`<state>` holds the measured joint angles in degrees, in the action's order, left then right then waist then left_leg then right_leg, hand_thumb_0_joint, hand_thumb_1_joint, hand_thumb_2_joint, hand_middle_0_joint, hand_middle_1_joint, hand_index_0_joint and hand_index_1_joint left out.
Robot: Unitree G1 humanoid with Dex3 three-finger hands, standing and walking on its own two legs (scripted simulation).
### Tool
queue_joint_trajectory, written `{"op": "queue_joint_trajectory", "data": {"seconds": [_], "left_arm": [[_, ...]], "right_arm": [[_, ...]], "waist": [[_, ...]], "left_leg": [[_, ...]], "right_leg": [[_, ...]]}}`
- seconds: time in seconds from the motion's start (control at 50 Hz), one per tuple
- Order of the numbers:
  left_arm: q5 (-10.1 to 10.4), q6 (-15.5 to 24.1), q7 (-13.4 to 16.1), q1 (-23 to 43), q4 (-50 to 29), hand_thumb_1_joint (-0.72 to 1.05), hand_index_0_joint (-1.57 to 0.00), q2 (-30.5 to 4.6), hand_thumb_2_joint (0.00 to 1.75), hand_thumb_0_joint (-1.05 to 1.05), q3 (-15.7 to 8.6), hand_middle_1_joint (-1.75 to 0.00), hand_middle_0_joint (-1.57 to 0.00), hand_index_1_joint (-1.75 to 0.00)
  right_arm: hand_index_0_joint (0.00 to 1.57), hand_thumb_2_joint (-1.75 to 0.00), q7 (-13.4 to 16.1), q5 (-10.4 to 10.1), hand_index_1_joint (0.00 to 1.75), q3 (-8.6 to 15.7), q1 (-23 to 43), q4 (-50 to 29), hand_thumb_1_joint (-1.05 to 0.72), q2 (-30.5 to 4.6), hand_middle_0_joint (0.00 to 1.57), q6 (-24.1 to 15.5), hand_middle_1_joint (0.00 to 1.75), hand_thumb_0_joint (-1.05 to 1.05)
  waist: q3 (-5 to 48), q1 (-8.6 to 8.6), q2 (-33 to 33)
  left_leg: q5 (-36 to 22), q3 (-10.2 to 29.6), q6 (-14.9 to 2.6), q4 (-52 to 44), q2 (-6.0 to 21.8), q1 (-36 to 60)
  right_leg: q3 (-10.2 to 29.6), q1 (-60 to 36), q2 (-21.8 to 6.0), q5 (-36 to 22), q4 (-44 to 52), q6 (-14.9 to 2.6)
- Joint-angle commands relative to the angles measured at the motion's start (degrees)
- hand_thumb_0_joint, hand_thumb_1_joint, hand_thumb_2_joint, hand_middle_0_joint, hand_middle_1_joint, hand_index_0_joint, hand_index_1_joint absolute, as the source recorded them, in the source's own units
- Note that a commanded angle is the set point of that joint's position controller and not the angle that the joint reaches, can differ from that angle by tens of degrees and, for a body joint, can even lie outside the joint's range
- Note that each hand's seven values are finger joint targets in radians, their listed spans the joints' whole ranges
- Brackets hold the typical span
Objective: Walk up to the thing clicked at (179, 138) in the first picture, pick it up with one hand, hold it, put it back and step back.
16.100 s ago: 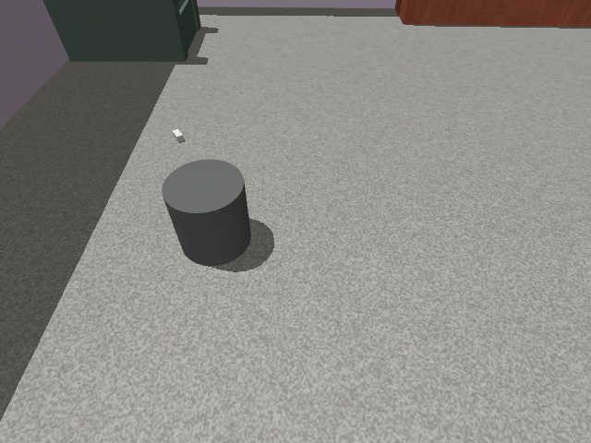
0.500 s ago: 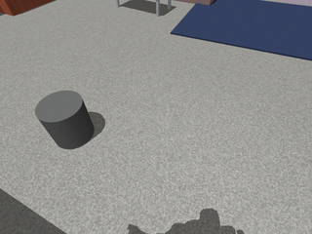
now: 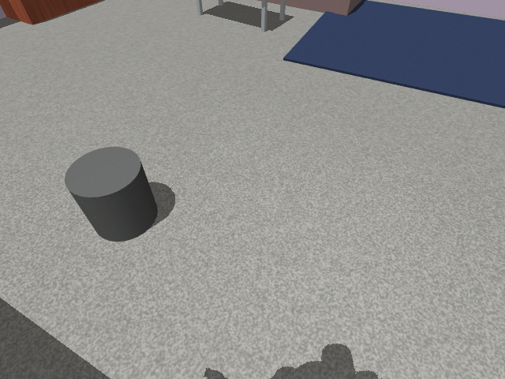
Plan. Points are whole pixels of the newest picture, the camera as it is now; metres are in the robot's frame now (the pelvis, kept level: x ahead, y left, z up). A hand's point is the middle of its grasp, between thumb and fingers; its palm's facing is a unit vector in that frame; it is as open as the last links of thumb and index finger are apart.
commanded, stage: stand
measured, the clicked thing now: out of the picture +1.03 +1.53 -0.76
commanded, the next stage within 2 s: none
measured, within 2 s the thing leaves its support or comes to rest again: neither
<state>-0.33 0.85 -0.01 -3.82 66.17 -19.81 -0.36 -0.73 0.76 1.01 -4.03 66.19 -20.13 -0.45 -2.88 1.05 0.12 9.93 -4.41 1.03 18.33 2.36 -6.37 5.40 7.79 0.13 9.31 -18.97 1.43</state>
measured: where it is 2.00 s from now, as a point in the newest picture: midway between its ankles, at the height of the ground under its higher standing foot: outside the picture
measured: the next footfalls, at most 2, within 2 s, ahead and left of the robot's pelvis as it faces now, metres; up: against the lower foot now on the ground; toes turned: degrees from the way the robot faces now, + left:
none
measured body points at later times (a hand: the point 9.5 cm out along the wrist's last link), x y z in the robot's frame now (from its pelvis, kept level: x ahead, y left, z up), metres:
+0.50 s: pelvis +0.00 +0.00 +0.00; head +0.01 +0.00 +0.45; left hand +0.07 +0.30 -0.13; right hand +0.09 -0.30 -0.13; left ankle +0.00 +0.13 -0.75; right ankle +0.01 -0.14 -0.75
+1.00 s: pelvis +0.01 +0.00 +0.00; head +0.01 +0.00 +0.45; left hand +0.08 +0.30 -0.13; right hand +0.08 -0.30 -0.13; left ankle +0.00 +0.13 -0.75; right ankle +0.01 -0.14 -0.75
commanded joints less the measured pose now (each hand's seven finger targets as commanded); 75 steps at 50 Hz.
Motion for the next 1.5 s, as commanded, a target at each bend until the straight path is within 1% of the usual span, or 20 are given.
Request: {"op": "queue_joint_trajectory", "data": {"seconds": [0.0,0.06,0.08,0.12,0.24,0.34,0.4,0.68,0.7,0.74,0.78,0.82,0.88,0.92,0.94,1.04,1.18,1.32,1.36,1.48], "left_arm": [[-0.11,1.39,0.62,2.33,-3.66,0.9,-0.2,-12.01,0.9,0.0,-1.98,-0.3,-0.2,-0.3],[-0.18,1.41,0.65,1.75,-3.57,0.9,-0.2,-12.01,0.9,0.0,-1.94,-0.3,-0.2,-0.3],[-0.07,1.39,0.64,1.55,-3.52,0.9,-0.2,-11.97,0.9,0.0,-1.93,-0.3,-0.2,-0.3],[-0.05,1.53,0.62,1.37,-3.62,0.9,-0.2,-12.23,0.9,0.0,-2.01,-0.3,-0.2,-0.3],[-0.13,1.23,0.6,0.19,-3.51,0.9,-0.2,-11.89,0.9,0.0,-1.89,-0.3,-0.2,-0.3],[-0.02,1.23,0.63,0.16,-3.92,0.9,-0.2,-12.18,0.9,0.0,-1.94,-0.3,-0.2,-0.3],[-0.21,1.21,0.66,-0.13,-3.94,0.9,-0.2,-12.34,0.9,0.0,-1.87,-0.3,-0.2,-0.3],[-0.12,1.19,0.69,-0.28,-4.51,0.9,-0.2,-12.2,0.9,0.0,-1.6,-0.3,-0.2,-0.3],[-0.11,1.16,0.73,-0.06,-4.61,0.9,-0.2,-12.47,0.9,0.0,-1.67,-0.3,-0.2,-0.3],[-0.24,1.23,0.72,0.04,-4.73,0.9,-0.2,-12.17,0.9,0.0,-1.58,-0.3,-0.2,-0.3],[-0.12,1.1,0.77,0.32,-4.77,0.9,-0.2,-12.73,0.9,0.0,-1.8,-0.3,-0.2,-0.3],[-0.15,1.17,0.68,0.01,-4.78,0.9,-0.2,-12.54,0.9,0.0,-1.75,-0.3,-0.2,-0.3],[0.03,1.1,0.71,0.38,-4.78,0.9,-0.2,-12.54,0.9,0.0,-1.7,-0.3,-0.2,-0.3],[-0.05,1.01,0.71,-0.11,-4.63,0.9,-0.2,-11.95,0.9,0.0,-1.49,-0.3,-0.2,-0.3],[-0.18,0.99,0.69,-0.03,-4.8,0.9,-0.2,-12.52,0.9,0.0,-1.72,-0.3,-0.2,-0.3],[-0.16,1.12,0.69,-0.12,-4.72,0.9,-0.2,-12.69,0.9,0.0,-1.71,-0.3,-0.2,-0.3],[-0.1,0.97,0.62,-0.56,-4.78,0.9,-0.2,-12.39,0.9,0.0,-1.61,-0.3,-0.2,-0.3],[-0.16,1.07,0.72,-0.82,-4.99,0.9,-0.2,-12.35,0.9,0.0,-1.64,-0.3,-0.2,-0.3],[-0.06,0.93,0.74,-0.98,-4.93,0.9,-0.2,-12.29,0.9,0.0,-1.67,-0.3,-0.2,-0.3],[-0.24,0.93,0.82,-0.65,-5.23,0.9,-0.2,-12.56,0.9,0.0,-1.55,-0.3,-0.2,-0.3]], "right_arm": [[0.2,-0.9,0.6,-0.07,0.3,2.33,2.81,-3.55,-0.9,-12.22,0.2,-1.31,0.3,0.0],[0.2,-0.9,0.61,-0.15,0.3,2.4,2.89,-3.63,-0.9,-12.08,0.2,-1.39,0.3,0.0],[0.2,-0.9,0.61,-0.18,0.3,2.38,2.82,-3.6,-0.9,-12.29,0.2,-1.37,0.3,0.0],[0.2,-0.9,0.56,-0.18,0.3,2.24,2.23,-3.5,-0.9,-11.98,0.2,-1.39,0.3,0.0],[0.2,-0.9,0.68,-0.27,0.3,2.18,2.62,-3.82,-0.9,-12.05,0.2,-1.26,0.3,0.0],[0.2,-0.9,0.72,-0.2,0.3,1.92,1.61,-3.66,-0.9,-12.02,0.2,-1.27,0.3,0.0],[0.2,-0.9,0.75,-0.28,0.3,1.98,1.87,-3.94,-0.9,-11.97,0.2,-1.15,0.3,0.0],[0.2,-0.9,0.66,-0.3,0.3,1.83,1.67,-4.03,-0.9,-12.1,0.2,-1.12,0.3,0.0],[0.2,-0.9,0.69,-0.25,0.3,1.87,1.41,-3.94,-0.9,-12.08,0.2,-1.06,0.3,0.0],[0.2,-0.9,0.68,-0.27,0.3,1.94,1.66,-4.05,-0.9,-12.23,0.2,-1.11,0.3,0.0],[0.2,-0.9,0.74,-0.21,0.3,1.86,1.18,-4.01,-0.9,-11.9,0.2,-1.01,0.3,0.0],[0.2,-0.9,0.74,-0.25,0.3,1.91,1.28,-4.08,-0.9,-12.18,0.2,-1.08,0.3,0.0],[0.2,-0.9,0.76,-0.19,0.3,1.74,0.92,-3.95,-0.9,-11.88,0.2,-1.18,0.3,0.0],[0.2,-0.9,0.74,-0.2,0.3,1.93,1.39,-3.9,-0.9,-12.39,0.2,-1.0,0.3,0.0],[0.2,-0.9,0.77,-0.18,0.3,2.01,0.94,-4.01,-0.9,-12.35,0.2,-1.02,0.3,0.0],[0.2,-0.9,0.69,-0.3,0.3,1.84,0.74,-4.04,-0.9,-11.88,0.2,-1.12,0.3,0.0],[0.2,-0.9,0.73,-0.27,0.3,1.82,0.73,-4.03,-0.9,-12.09,0.2,-1.17,0.3,0.0],[0.2,-0.9,0.91,-0.34,0.3,1.92,0.63,-4.28,-0.9,-12.28,0.2,-1.2,0.3,0.0],[0.2,-0.9,0.96,-0.27,0.3,1.89,0.28,-4.2,-0.9,-12.45,0.2,-1.14,0.3,0.0],[0.2,-0.9,0.85,-0.26,0.3,1.86,0.69,-4.44,-0.9,-12.08,0.2,-1.02,0.3,0.0]], "waist": [[4.65,-0.16,0.05],[5.27,-0.16,-0.7],[5.01,-0.2,-0.25],[5.05,-0.09,-0.49],[4.35,-0.43,-0.84],[4.44,-0.34,0.29],[4.95,-0.33,-1.17],[4.66,-0.51,-0.34],[4.41,-0.41,-0.9],[5.17,-0.43,-0.37],[4.67,-0.31,-0.75],[5.31,-0.46,-0.05],[3.59,-0.35,-0.52],[2.81,-0.66,-0.25],[4.22,-0.47,-0.38],[4.29,-0.41,-1.36],[3.92,-0.51,-0.32],[5.5,-0.56,-0.37],[4.18,-0.62,-0.16],[5.0,-0.5,-0.32]], "left_leg": [[1.1,6.15,-1.9,-4.07,6.09,2.13],[-2.05,6.31,-1.87,-3.42,6.26,4.03],[-0.89,6.22,-1.96,-3.65,6.11,3.57],[-2.64,6.25,-2.05,-3.28,6.18,3.75],[-1.35,6.52,-2.08,-3.5,6.04,3.49],[-2.92,6.41,-1.99,-3.27,5.91,2.89],[-4.43,6.64,-2.01,-2.95,6.16,4.02],[-5.01,6.68,-1.98,-2.81,6.09,3.31],[-4.12,6.61,-1.78,-3.03,5.84,2.89],[-5.03,6.67,-2.01,-2.52,6.15,3.45],[-3.74,6.6,-1.8,-3.11,5.82,2.45],[-4.7,6.52,-2.05,-2.91,5.99,3.39],[-4.32,6.68,-1.75,-3.35,5.74,1.87],[-2.12,6.87,-1.95,-3.52,5.73,1.07],[-2.05,6.78,-2.06,-3.47,5.89,2.01],[-4.38,7.07,-2.01,-3.08,5.79,2.38],[-4.1,7.05,-1.88,-3.27,5.68,2.48],[-8.9,6.63,-2.24,-2.16,6.04,4.28],[-6.28,6.6,-2.01,-2.99,5.63,2.98],[-7.08,6.91,-1.9,-2.72,5.88,3.33]], "right_leg": [[3.52,1.79,-6.01,-5.27,3.54,-2.15],[3.25,2.36,-6.09,-7.5,2.84,-2.41],[3.33,2.26,-6.02,-6.87,3.12,-2.27],[3.49,1.73,-6.26,-8.36,2.89,-2.34],[3.01,2.41,-6.0,-6.46,2.91,-2.29],[3.24,1.48,-6.44,-8.01,2.88,-2.41],[2.6,1.71,-6.2,-8.0,2.43,-2.42],[2.42,0.79,-6.61,-8.63,3.07,-2.31],[2.46,1.07,-6.47,-7.54,3.35,-2.26],[2.42,0.37,-6.7,-8.97,3.09,-2.25],[2.38,0.24,-6.58,-7.65,3.05,-2.43],[2.65,0.12,-6.81,-9.02,2.89,-2.44],[2.43,0.45,-6.56,-7.85,2.89,-2.42],[2.37,0.7,-6.54,-5.74,3.6,-2.29],[2.49,0.21,-6.64,-6.05,3.22,-2.47],[2.11,0.11,-6.71,-7.91,2.91,-2.43],[2.01,0.59,-6.52,-7.05,3.07,-2.41],[1.92,-0.69,-6.95,-12.05,2.16,-2.38],[1.91,-0.29,-6.78,-9.45,2.87,-2.25],[1.55,-0.48,-6.78,-9.24,2.79,-2.36]]}}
